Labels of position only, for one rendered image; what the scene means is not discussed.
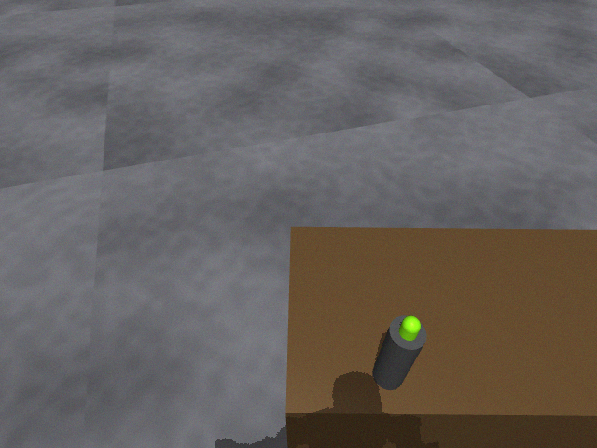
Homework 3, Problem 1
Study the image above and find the bottle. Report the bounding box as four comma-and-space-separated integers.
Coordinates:
372, 315, 427, 390

